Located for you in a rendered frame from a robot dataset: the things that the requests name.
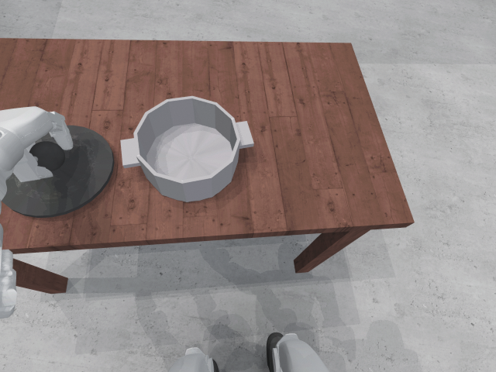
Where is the left robot thigh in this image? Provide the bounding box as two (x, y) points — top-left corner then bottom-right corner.
(168, 353), (214, 372)

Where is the left robot upper arm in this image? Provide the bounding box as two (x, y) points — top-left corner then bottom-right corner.
(0, 247), (17, 319)

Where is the knob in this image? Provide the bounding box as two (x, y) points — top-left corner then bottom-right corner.
(29, 141), (65, 171)

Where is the robot left hand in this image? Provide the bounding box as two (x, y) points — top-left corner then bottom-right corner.
(0, 106), (73, 182)

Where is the pot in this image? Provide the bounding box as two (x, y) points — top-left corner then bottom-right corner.
(120, 96), (254, 202)

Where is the table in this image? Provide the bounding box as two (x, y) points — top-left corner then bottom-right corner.
(0, 38), (414, 294)

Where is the lid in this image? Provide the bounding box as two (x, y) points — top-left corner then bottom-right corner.
(2, 126), (114, 218)

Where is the left robot shin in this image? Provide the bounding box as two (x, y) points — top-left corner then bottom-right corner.
(185, 347), (205, 356)

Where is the left robot forearm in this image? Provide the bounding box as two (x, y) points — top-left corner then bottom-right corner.
(0, 127), (24, 248)

